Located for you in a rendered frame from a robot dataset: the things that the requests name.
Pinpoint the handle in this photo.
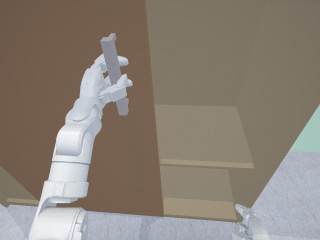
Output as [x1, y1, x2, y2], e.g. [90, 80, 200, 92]
[100, 33, 129, 116]

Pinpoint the robot left hand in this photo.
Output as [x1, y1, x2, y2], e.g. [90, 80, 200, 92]
[79, 54, 133, 109]

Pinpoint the robot right hand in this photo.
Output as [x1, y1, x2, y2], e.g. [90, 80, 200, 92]
[232, 204, 270, 240]

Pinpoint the wardrobe door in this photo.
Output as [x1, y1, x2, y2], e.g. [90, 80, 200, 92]
[0, 0, 164, 217]
[0, 166, 37, 200]

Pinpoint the robot left upper arm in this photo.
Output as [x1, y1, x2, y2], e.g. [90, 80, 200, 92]
[30, 206, 89, 240]

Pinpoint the left robot forearm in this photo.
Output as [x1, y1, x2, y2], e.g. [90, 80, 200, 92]
[28, 97, 103, 240]

